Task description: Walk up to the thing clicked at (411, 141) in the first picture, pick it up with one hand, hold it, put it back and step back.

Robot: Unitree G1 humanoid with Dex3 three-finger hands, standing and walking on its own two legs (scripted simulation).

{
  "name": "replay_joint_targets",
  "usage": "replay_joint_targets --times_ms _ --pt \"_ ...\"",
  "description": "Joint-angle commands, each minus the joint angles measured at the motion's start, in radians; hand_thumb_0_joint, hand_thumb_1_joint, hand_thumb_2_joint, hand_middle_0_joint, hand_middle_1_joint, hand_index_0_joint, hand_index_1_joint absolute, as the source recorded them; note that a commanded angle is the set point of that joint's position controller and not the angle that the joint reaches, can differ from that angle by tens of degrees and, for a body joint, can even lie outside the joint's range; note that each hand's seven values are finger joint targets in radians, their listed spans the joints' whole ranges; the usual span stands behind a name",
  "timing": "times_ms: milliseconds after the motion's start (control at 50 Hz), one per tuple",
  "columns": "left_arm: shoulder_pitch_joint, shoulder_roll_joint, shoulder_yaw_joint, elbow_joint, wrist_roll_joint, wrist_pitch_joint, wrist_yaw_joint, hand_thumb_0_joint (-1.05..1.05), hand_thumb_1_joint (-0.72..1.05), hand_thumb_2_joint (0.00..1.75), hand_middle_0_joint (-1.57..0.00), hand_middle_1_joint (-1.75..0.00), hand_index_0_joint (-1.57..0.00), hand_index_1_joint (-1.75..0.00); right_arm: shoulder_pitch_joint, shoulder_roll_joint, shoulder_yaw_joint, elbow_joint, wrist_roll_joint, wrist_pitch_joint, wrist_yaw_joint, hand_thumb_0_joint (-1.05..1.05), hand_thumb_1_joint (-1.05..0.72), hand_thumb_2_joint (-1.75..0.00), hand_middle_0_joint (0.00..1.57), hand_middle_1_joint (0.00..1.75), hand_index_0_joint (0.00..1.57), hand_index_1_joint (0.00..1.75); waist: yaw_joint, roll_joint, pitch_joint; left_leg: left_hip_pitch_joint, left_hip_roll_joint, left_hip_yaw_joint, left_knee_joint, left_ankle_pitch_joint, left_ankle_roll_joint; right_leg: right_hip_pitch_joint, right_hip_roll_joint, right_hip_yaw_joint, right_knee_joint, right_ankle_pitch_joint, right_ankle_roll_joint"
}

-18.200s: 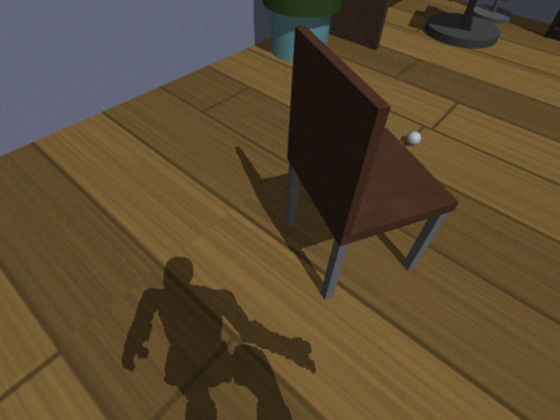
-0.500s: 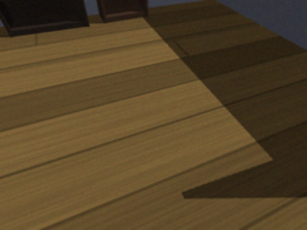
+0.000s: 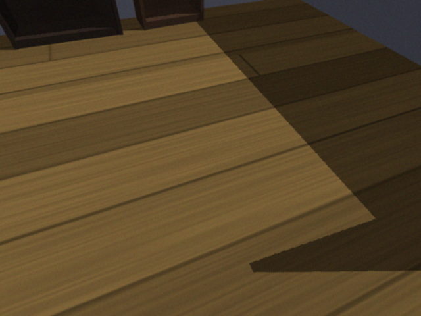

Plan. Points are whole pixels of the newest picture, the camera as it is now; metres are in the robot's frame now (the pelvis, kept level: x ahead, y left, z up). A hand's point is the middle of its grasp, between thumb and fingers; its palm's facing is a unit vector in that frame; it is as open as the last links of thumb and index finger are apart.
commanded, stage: stand
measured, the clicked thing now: out of the picture +0.24 +1.21 -0.74
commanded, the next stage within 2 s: walk up in 0.50 s
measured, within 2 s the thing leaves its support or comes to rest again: neither
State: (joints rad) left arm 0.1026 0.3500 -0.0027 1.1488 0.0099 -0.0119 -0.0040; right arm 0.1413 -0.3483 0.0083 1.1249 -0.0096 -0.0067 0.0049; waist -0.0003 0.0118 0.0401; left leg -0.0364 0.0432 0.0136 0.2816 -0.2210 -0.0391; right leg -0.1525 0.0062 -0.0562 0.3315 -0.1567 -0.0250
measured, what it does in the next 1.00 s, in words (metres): walks ahead: left foot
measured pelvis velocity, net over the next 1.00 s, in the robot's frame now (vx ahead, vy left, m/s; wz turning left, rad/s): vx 0.11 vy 0.09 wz -0.01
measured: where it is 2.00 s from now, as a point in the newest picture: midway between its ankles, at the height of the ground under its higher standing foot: (200, 236)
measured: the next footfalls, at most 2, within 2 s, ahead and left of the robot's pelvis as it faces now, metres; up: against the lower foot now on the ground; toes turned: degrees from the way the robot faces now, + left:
left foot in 0.84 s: +0.19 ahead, +0.20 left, +0.00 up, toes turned +6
right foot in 1.36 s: +0.44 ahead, -0.07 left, +0.00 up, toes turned -8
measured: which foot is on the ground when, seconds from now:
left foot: down 0.00-0.56, up 0.58-0.82, down 0.84-1.00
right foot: down 0.00-0.86, up 0.88-1.00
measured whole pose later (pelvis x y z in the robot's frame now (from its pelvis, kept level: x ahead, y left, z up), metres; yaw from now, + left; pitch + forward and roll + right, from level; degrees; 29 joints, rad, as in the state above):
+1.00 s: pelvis +0.11 +0.09 -0.02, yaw +0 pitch -4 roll -1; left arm 0.27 0.47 0.07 1.03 0.02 -0.01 -0.07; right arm 0.28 -0.38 -0.09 0.98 -0.03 -0.06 0.06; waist -0.01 -0.08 0.02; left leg -0.25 0.05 0.10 0.56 -0.26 0.02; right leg -0.41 0.01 0.07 1.08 -0.38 -0.04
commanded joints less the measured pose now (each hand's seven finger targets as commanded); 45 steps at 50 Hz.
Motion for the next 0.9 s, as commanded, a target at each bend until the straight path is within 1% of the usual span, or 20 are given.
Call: replay_joint_targets --times_ms 0,240,460,480,500,520,540,560,580,600,620,680,720,760,780,800,820,840,860,880 --pt "-0.044 0.221 0.044 -0.058 -0.006 -0.02 0.01 0.0 0.9 0.9 -0.2 -0.3 -0.2 -0.3 -0.027 -0.213 -0.039 -0.056 -0.004 -0.021 -0.018 0.0 -0.9 -0.9 0.2 0.3 0.2 0.3 0.003 -0.001 -0.056 -0.058 0.104 -0.078 -0.047 0.134 0.05 0.072 -0.144 0.138 -0.043 0.162 -0.005" --pt "-0.044 0.215 0.041 -0.062 -0.007 -0.023 0.013 0.0 0.9 0.9 -0.2 -0.3 -0.2 -0.3 -0.023 -0.213 -0.041 -0.056 -0.003 -0.021 -0.018 0.0 -0.9 -0.9 0.2 0.3 0.2 0.3 -0.001 0.001 -0.074 -0.037 0.108 -0.074 -0.03 0.179 0.046 0.079 -0.149 0.137 -0.032 0.239 -0.009" --pt "-0.045 0.219 0.044 -0.064 -0.007 -0.024 0.015 0.0 0.9 0.9 -0.2 -0.3 -0.2 -0.3 -0.019 -0.212 -0.041 -0.059 -0.004 -0.02 -0.019 0.0 -0.9 -0.9 0.2 0.3 0.2 0.3 0.0 0.003 -0.063 -0.038 0.108 -0.071 -0.038 0.175 0.046 0.072 -0.146 0.137 -0.037 0.229 -0.006" --pt "0.02 0.316 0.118 -0.119 0.021 -0.039 -0.019 0.0 0.9 0.9 -0.2 -0.3 -0.2 -0.3 0.013 -0.305 -0.112 -0.118 -0.017 -0.043 0.004 0.0 -0.9 -0.9 0.2 0.3 0.2 0.3 0.01 -0.039 -0.171 -0.063 0.072 -0.063 0.095 -0.318 0.128 0.132 -0.097 0.133 0.032 -0.344 -0.045" --pt "0.05 0.327 0.127 -0.106 0.031 -0.04 -0.03 0.0 0.9 0.9 -0.2 -0.3 -0.2 -0.3 -0.017 -0.303 -0.117 -0.122 -0.027 -0.044 0.017 0.0 -0.9 -0.9 0.2 0.3 0.2 0.3 0.04 -0.033 -0.088 -0.216 0.059 -0.06 0.15 -0.466 0.14 0.089 -0.149 0.217 0.009 -0.553 -0.071" --pt "0.064 0.336 0.136 -0.108 0.037 -0.041 -0.037 0.0 0.9 0.9 -0.2 -0.3 -0.2 -0.3 -0.046 -0.285 -0.113 -0.14 -0.031 -0.042 0.024 0.0 -0.9 -0.9 0.2 0.3 0.2 0.3 0.054 -0.065 -0.016 -0.356 0.018 0.005 0.233 -0.459 0.119 0.103 -0.213 0.307 -0.072 -0.669 -0.107" --pt "0.096 0.36 0.15 -0.112 0.037 -0.044 -0.04 0.0 0.9 0.9 -0.2 -0.3 -0.2 -0.3 -0.091 -0.255 -0.108 -0.171 -0.033 -0.039 0.032 0.0 -0.9 -0.9 0.2 0.3 0.2 0.3 0.084 -0.153 0.033 -0.499 -0.025 0.061 0.428 -0.365 0.093 0.147 -0.317 0.454 -0.192 -0.765 -0.165" --pt "0.102 0.373 0.159 -0.13 0.036 -0.053 -0.038 0.0 0.9 0.9 -0.2 -0.3 -0.2 -0.3 -0.127 -0.245 -0.111 -0.195 -0.041 -0.039 0.036 0.0 -0.9 -0.9 0.2 0.3 0.2 0.3 0.11 -0.154 0.085 -0.609 0.019 -0.011 0.542 -0.302 0.082 0.146 -0.4 0.535 -0.25 -0.723 -0.218" --pt "0.083 0.36 0.154 -0.145 0.032 -0.06 -0.038 0.0 0.9 0.9 -0.2 -0.3 -0.2 -0.3 -0.121 -0.246 -0.116 -0.193 -0.039 -0.043 0.038 0.0 -0.9 -0.9 0.2 0.3 0.2 0.3 0.102 -0.112 0.117 -0.631 0.051 -0.057 0.567 -0.247 0.072 0.136 -0.407 0.539 -0.24 -0.608 -0.234" --pt "0.095 0.345 0.151 -0.156 0.032 -0.064 -0.04 0.0 0.9 0.9 -0.2 -0.3 -0.2 -0.3 -0.095 -0.254 -0.12 -0.189 -0.034 -0.052 0.045 0.0 -0.9 -0.9 0.2 0.3 0.2 0.3 0.093 -0.082 0.09 -0.616 0.063 -0.068 0.561 -0.23 0.073 0.171 -0.372 0.501 -0.229 -0.524 -0.238" --pt "0.109 0.338 0.149 -0.161 0.033 -0.065 -0.042 0.0 0.9 0.9 -0.2 -0.3 -0.2 -0.3 -0.088 -0.247 -0.123 -0.189 -0.033 -0.058 0.051 0.0 -0.9 -0.9 0.2 0.3 0.2 0.3 0.093 -0.09 0.055 -0.591 0.062 -0.072 0.548 -0.239 0.071 0.196 -0.335 0.444 -0.218 -0.473 -0.225" --pt "0.047 0.33 0.146 -0.21 0.028 -0.061 -0.05 0.0 0.9 0.9 -0.2 -0.3 -0.2 -0.3 -0.027 -0.256 -0.136 -0.191 -0.032 -0.055 0.067 0.0 -0.9 -0.9 0.2 0.3 0.2 0.3 0.046 -0.132 0.004 -0.475 0.059 -0.039 0.461 -0.23 0.048 0.131 -0.271 0.315 -0.199 -0.441 -0.189" --pt "-0.007 0.353 0.147 -0.245 0.028 -0.061 -0.056 0.0 0.9 0.9 -0.2 -0.3 -0.2 -0.3 -0.001 -0.256 -0.142 -0.202 -0.028 -0.053 0.072 0.0 -0.9 -0.9 0.2 0.3 0.2 0.3 0.012 -0.19 0.03 -0.334 0.076 -0.029 0.391 -0.156 0.043 -0.05 -0.26 0.256 -0.196 -0.435 -0.167" --pt "-0.037 0.35 0.145 -0.26 0.022 -0.056 -0.062 0.0 0.9 0.9 -0.2 -0.3 -0.2 -0.3 0.06 -0.258 -0.154 -0.193 -0.027 -0.052 0.073 0.0 -0.9 -0.9 0.2 0.3 0.2 0.3 -0.02 -0.186 0.034 -0.203 0.048 0.03 0.339 -0.059 0.029 -0.176 -0.215 0.182 -0.158 -0.442 -0.14" --pt "-0.076 0.354 0.145 -0.272 0.022 -0.054 -0.063 0.0 0.9 0.9 -0.2 -0.3 -0.2 -0.3 0.153 -0.257 -0.163 -0.173 -0.026 -0.052 0.069 0.0 -0.9 -0.9 0.2 0.3 0.2 0.3 -0.075 -0.17 0.021 -0.081 0.044 0.049 0.299 0.028 0.028 -0.264 -0.203 0.153 -0.095 -0.49 -0.124" --pt "-0.08 0.326 0.139 -0.275 0.023 -0.05 -0.065 0.0 0.9 0.9 -0.2 -0.3 -0.2 -0.3 0.22 -0.27 -0.175 -0.149 -0.027 -0.054 0.063 0.0 -0.9 -0.9 0.2 0.3 0.2 0.3 -0.109 -0.097 0.008 0.046 0.02 0.067 0.275 0.033 0.027 -0.365 -0.166 0.11 0.01 -0.507 -0.109" --pt "-0.057 0.289 0.127 -0.275 0.03 -0.044 -0.064 0.0 0.9 0.9 -0.2 -0.3 -0.2 -0.3 0.313 -0.301 -0.193 -0.12 -0.032 -0.058 0.053 0.0 -0.9 -0.9 0.2 0.3 0.2 0.3 -0.148 0.031 -0.025 0.218 0.015 0.038 0.295 -0.025 0.039 -0.515 -0.119 0.071 0.201 -0.557 -0.09" --pt "0.002 0.214 0.103 -0.275 0.032 -0.04 -0.061 0.0 0.9 0.9 -0.2 -0.3 -0.2 -0.3 0.422 -0.379 -0.215 -0.098 -0.041 -0.062 0.038 0.0 -0.9 -0.9 0.2 0.3 0.2 0.3 -0.19 0.3 -0.047 0.284 0.116 -0.149 0.146 -0.356 0.069 -0.624 -0.004 0.006 0.559 -0.505 -0.071" --pt "0.064 0.177 0.089 -0.269 0.019 -0.036 -0.055 0.0 0.9 0.9 -0.2 -0.3 -0.2 -0.3 0.388 -0.427 -0.212 -0.14 -0.05 -0.075 0.025 0.0 -0.9 -0.9 0.2 0.3 0.2 0.3 -0.156 0.395 -0.013 0.14 0.321 -0.59 -0.095 -0.732 0.105 -0.704 0.092 0.126 0.857 -0.448 -0.03" --pt "0.099 0.264 0.1 -0.256 0.012 -0.03 -0.047 0.0 0.9 0.9 -0.2 -0.3 -0.2 -0.3 0.174 -0.444 -0.204 -0.207 -0.022 -0.079 0.025 0.0 -0.9 -0.9 0.2 0.3 0.2 0.3 -0.065 0.244 0.047 -0.086 0.394 -0.716 -0.243 -0.831 0.145 -0.598 0.031 0.217 0.875 -0.335 -0.037"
